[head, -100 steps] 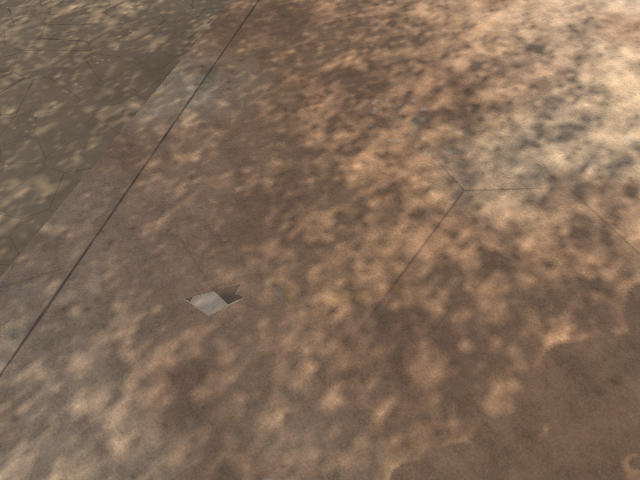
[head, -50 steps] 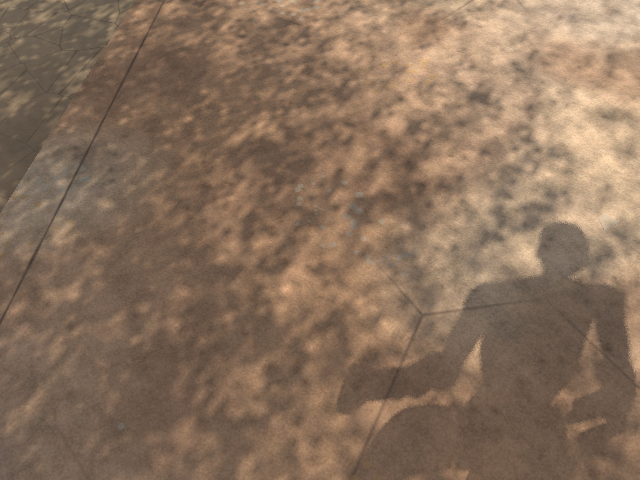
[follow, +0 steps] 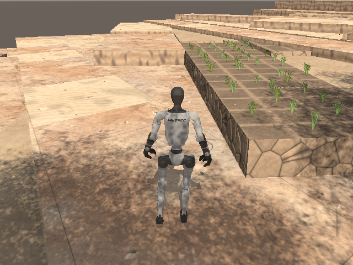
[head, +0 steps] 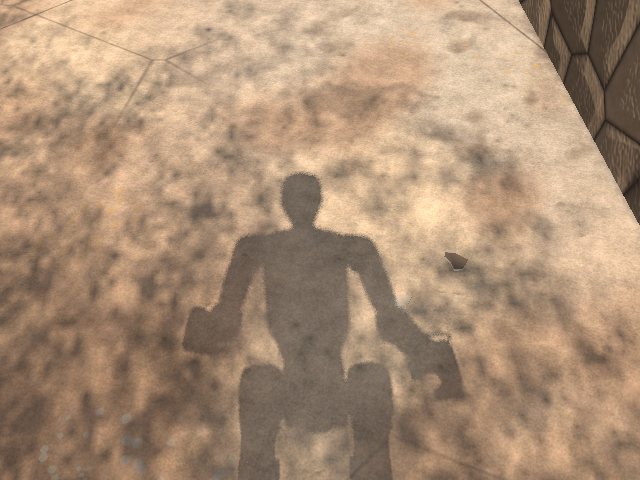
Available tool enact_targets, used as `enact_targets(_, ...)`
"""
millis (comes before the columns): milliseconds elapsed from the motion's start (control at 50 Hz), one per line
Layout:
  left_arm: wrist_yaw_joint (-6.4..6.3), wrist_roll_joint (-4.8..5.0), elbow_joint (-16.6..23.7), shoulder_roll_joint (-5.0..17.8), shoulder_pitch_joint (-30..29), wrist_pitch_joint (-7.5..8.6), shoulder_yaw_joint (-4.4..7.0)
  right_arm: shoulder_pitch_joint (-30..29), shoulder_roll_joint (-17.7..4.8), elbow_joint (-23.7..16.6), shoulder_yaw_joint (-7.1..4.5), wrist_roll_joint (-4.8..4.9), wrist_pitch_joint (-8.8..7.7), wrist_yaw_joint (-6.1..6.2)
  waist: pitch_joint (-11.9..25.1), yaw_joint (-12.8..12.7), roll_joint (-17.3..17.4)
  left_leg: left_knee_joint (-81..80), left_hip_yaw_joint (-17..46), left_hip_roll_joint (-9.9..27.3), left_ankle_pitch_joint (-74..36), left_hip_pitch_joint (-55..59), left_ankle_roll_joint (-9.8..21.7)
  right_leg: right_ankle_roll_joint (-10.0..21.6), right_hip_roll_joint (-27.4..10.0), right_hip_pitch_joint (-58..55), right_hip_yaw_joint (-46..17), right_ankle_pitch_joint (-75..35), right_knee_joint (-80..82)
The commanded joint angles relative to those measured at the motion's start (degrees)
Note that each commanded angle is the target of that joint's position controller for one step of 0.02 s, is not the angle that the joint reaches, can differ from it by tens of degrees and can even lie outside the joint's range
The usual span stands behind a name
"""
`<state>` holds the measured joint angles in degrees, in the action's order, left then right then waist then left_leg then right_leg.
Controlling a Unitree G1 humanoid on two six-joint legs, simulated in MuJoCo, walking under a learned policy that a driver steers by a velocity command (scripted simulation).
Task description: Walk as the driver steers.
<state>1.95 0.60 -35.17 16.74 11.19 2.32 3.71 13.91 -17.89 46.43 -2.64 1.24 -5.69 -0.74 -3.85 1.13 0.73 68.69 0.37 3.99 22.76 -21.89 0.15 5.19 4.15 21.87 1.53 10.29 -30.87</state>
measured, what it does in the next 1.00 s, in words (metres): walks ahead, turning left: left foot, then right foot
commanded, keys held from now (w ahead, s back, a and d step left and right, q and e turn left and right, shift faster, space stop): w+q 0.24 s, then q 0.76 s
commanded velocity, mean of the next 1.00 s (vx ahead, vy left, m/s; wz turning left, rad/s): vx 0.23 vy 0.00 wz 0.38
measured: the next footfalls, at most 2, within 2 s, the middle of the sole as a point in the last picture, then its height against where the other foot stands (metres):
left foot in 0.40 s outside the picture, level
right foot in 0.86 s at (361, 457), level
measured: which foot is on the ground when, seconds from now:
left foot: up 0.00-0.38, down 0.40-0.86, up 0.88-1.00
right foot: down 0.00-0.42, up 0.44-0.84, down 0.86-1.00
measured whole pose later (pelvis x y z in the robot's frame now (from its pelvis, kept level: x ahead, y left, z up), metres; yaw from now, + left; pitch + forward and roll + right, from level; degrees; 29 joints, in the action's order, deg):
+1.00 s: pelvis +0.37 +0.03 +0.01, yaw +29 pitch +2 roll +1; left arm -1.9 -1.2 -39.1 15.2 10.6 0.9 3.0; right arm 9.6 -20.0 37.0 -5.2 1.0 3.2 1.2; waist -1.1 -0.4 2.8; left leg 63.0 6.5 -5.9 26.6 -30.9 -3.2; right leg -0.2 -1.0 17.8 -1.2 12.7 -28.3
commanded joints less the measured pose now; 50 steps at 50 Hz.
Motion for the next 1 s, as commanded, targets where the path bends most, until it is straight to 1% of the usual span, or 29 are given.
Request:
enact_targets(20,-0.47,-1.03,2.87,5.41,1.79,1.62,1.40,1.03,-7.12,-3.49,-1.67,-0.38,-0.44,-0.05,7.82,-0.41,-3.58,-2.25,3.36,4.96,-5.83,-13.36,-0.34,11.05,-16.24,-15.91,-19.80,-12.96,17.25)
enact_targets(60,-0.59,-0.88,1.34,6.18,2.02,2.57,1.50,2.12,-5.20,-2.46,-1.33,-0.57,0.97,0.03,6.59,0.29,-3.34,-5.02,2.38,5.08,-8.68,-12.43,-1.66,11.20,-15.93,-12.35,-14.83,-17.46,19.72)
enact_targets(100,-0.95,-1.11,-0.41,6.99,3.32,3.15,1.69,-0.91,-4.07,-3.26,-1.00,-0.66,1.67,0.26,4.12,-0.51,-3.05,-9.82,2.62,5.32,-14.59,-15.40,-2.60,10.40,-15.38,-11.63,-10.72,-18.09,21.71)
enact_targets(180,-1.55,-1.36,-2.66,7.02,4.36,3.36,1.48,-6.35,-2.72,-4.30,-0.58,-0.15,1.29,-0.44,1.59,-3.02,-3.38,-23.81,2.25,3.29,-29.27,-15.18,-1.93,6.70,-13.14,-12.92,-2.92,-14.18,23.49)
enact_targets(240,-1.72,-1.08,-4.81,7.96,6.52,3.36,1.81,-10.87,-1.87,-6.06,-0.20,0.22,1.04,-1.24,-0.50,-5.19,-3.08,-30.73,1.67,1.60,-32.46,-15.52,-0.83,5.90,-15.20,-16.76,-0.74,-12.55,24.40)
enact_targets(280,-2.00,-0.99,-6.03,7.74,6.75,2.65,1.81,-12.55,-1.64,-7.26,-0.13,-0.32,0.78,-2.06,-1.53,-5.56,-2.45,-34.63,0.85,0.41,-31.07,-16.08,0.23,5.10,-15.92,-20.44,1.37,-20.85,21.07)
enact_targets(340,-3.23,-0.36,-6.27,9.28,5.38,0.98,2.31,-10.88,-3.21,-8.73,-0.95,-1.06,0.53,-3.47,1.82,-3.73,-5.10,-36.29,-2.41,-2.79,-23.28,-13.02,2.15,2.89,-17.00,-25.76,2.56,-39.58,12.01)
enact_targets(360,-3.79,-0.19,-5.98,9.87,4.66,0.42,2.48,-7.55,-4.59,-8.36,-1.66,-1.22,0.63,-3.63,4.42,-1.98,-6.26,-36.43,-3.79,-4.71,-20.45,-9.25,2.97,1.80,-16.63,-26.77,2.81,-46.91,6.86)
enact_targets(380,-4.28,-0.14,-5.54,9.92,3.53,-0.19,2.45,-1.06,-6.56,-6.94,-2.80,-1.25,0.69,-3.45,7.95,1.40,-5.98,-38.29,-4.83,-6.97,-20.82,-1.63,4.15,0.18,-15.14,-25.55,3.99,-50.01,-2.17)
enact_targets(400,-4.62,-0.26,-5.08,9.12,3.87,-0.24,2.03,4.79,-9.43,-6.05,-4.05,-1.30,0.73,-2.64,11.54,4.60,-3.15,-41.98,-2.03,-6.25,-31.54,9.30,6.23,-2.79,-12.04,-19.57,5.75,-42.74,-14.87)
enact_targets(420,-4.27,-2.68,-3.38,4.36,10.18,0.49,0.55,7.25,-15.40,-6.84,-5.14,-1.79,1.20,-1.58,19.36,1.23,10.64,-35.43,16.72,8.52,-58.16,29.98,14.10,-7.00,-5.22,-0.51,6.00,-2.28,-36.64)
enact_targets(440,-3.11,-2.49,-3.10,2.90,13.82,1.51,-0.82,6.86,-14.69,-8.69,-4.41,-2.05,1.23,-1.49,31.29,0.35,13.85,-40.04,40.20,19.15,-61.15,43.53,25.17,-9.00,3.12,13.48,-4.28,30.62,-52.11)
enact_targets(460,-2.27,-0.54,-3.68,8.43,9.33,1.85,0.39,5.43,-11.36,-10.02,-3.98,-1.72,2.08,-1.43,31.61,3.92,4.59,-41.98,33.70,15.88,-52.14,40.32,22.41,-7.85,-1.48,14.78,-10.33,26.65,-54.03)
enact_targets(480,-2.28,0.45,-1.79,8.48,4.28,1.63,0.37,1.86,-9.15,-10.52,-3.35,-1.02,2.61,-1.18,23.27,3.13,2.30,-43.45,27.09,13.10,-44.79,32.46,19.66,-7.12,-3.67,17.36,-8.66,22.43,-50.45)
enact_targets(500,-2.94,-0.18,-1.88,7.97,2.22,1.01,0.37,-0.87,-7.58,-10.73,-2.87,-0.40,3.23,-0.85,15.40,1.50,-1.87,-45.82,22.67,10.51,-40.52,22.59,17.47,-7.48,-5.66,17.71,-7.22,19.49,-45.79)
enact_targets(540,-3.77,-0.88,-1.60,7.96,3.00,-0.84,0.81,-3.84,-7.27,-11.61,-2.74,-1.16,4.13,-0.29,10.24,-1.89,1.45,-49.82,19.88,7.04,-34.34,8.56,15.98,-7.95,-6.85,10.74,-6.78,16.00,-38.76)
enact_targets(600,-4.65,-1.46,-2.59,5.54,5.45,-1.42,0.23,-5.26,-8.67,-11.95,-3.46,-1.71,4.44,0.39,10.86,-3.20,4.08,-49.87,16.54,4.77,-40.06,3.43,15.90,-9.80,-5.47,7.24,-5.41,13.35,-30.05)
enact_targets(660,-4.99,-1.47,-2.56,5.38,3.67,-1.70,0.16,-5.42,-9.39,-12.17,-3.85,-0.91,5.53,1.59,13.70,-2.37,4.42,-48.73,17.35,3.80,-32.34,4.24,14.19,-10.88,-4.94,6.68,-6.52,7.58,-23.96)
enact_targets(740,-4.42,-0.93,-1.27,5.10,-0.77,-1.54,0.23,-6.11,-9.15,-12.87,-3.89,-0.75,7.19,2.44,11.42,-0.76,7.13,-49.29,21.36,2.08,-13.64,3.05,11.99,-10.65,-3.66,5.20,-7.37,4.80,-15.23)
enact_targets(800,-3.71,-0.59,-0.88,5.57,-1.43,-0.32,0.61,-5.39,-8.85,-13.05,-3.94,-0.73,7.73,2.29,10.95,-0.17,8.87,-46.62,25.51,2.55,-16.51,6.00,11.47,-9.57,-2.55,2.55,-7.57,6.73,-7.50)
enact_targets(840,-3.24,-0.41,-1.80,5.72,1.61,0.52,1.12,-6.59,-8.02,-13.47,-3.67,-0.04,8.10,2.31,10.82,-2.46,8.95,-43.03,26.63,0.91,-19.77,6.26,9.43,-7.93,-2.60,-4.15,-6.58,0.72,4.98)
enact_targets(860,-3.34,-0.89,-2.04,7.99,2.90,0.71,1.88,-5.39,-6.31,-13.57,-3.19,0.06,8.20,2.38,11.11,-2.38,6.47,-39.11,24.92,-1.68,-14.26,3.24,6.79,-6.05,-7.69,-9.95,-9.56,-3.62,9.63)
enact_targets(880,-3.88,-2.12,-0.82,12.73,0.94,0.22,2.82,-2.83,-2.96,-14.01,-2.32,-0.49,8.15,2.20,10.85,0.59,-7.17,-27.10,15.62,-8.21,1.73,-4.08,3.07,-0.35,-20.61,-14.57,-21.40,-12.23,11.97)
enact_targets(900,-3.58,-4.05,-1.43,13.17,1.39,-0.24,3.15,-3.72,-6.20,-15.66,-3.28,-0.55,7.41,1.99,9.05,0.44,-19.03,-15.18,7.81,-12.51,14.42,-12.66,0.24,8.88,-27.65,-12.91,-32.61,-21.48,13.53)
enact_targets(920,-3.60,-3.43,-0.25,10.03,-0.06,-0.21,2.39,-1.61,-10.27,-14.12,-4.61,-1.01,7.17,1.85,9.14,0.18,-13.40,-5.48,8.81,-9.06,12.38,-13.44,-1.64,10.36,-27.72,-13.09,-29.87,-22.56,12.39)
enact_targets(940,-3.83,-2.60,0.08,7.58,-1.77,-0.36,1.83,-1.05,-10.76,-12.55,-5.18,-0.42,7.57,1.86,8.47,0.36,-9.30,-1.76,8.18,-8.38,8.69,-13.79,-2.74,7.73,-23.76,-13.15,-23.09,-21.73,10.82)
enact_targets(960,-4.01,-1.74,0.43,6.63,-3.23,-0.66,1.58,-0.31,-9.20,-11.43,-5.05,-0.21,8.38,2.23,7.93,0.76,-7.43,0.59,7.24,-7.78,5.99,-14.42,-3.96,5.35,-20.35,-13.91,-18.18,-20.14,9.82)
enact_targets(980,-4.21,-1.13,0.44,6.30,-3.63,-0.88,1.41,-0.68,-7.94,-11.55,-4.72,-0.20,8.96,2.29,7.03,0.09,-7.63,2.23,6.70,-7.34,3.74,-15.72,-4.95,5.08,-19.67,-14.23,-15.69,-21.66,9.56)
enact_targets(1000,-4.42,-1.21,0.32,6.42,-3.38,-1.22,1.36,-1.42,-6.29,-11.95,-4.24,0.04,9.27,2.12,6.57,-0.23,-7.96,1.27,5.06,-6.95,2.22,-15.16,-5.59,5.01,-18.29,-13.77,-12.60,-22.54,9.95)
Velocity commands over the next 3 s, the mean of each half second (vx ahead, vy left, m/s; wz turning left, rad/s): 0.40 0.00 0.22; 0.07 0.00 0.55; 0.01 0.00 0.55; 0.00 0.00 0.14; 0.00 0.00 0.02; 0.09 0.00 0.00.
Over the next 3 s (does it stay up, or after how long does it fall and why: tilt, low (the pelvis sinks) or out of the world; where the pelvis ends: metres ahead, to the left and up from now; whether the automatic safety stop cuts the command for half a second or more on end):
stays up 0.39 0.07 0.02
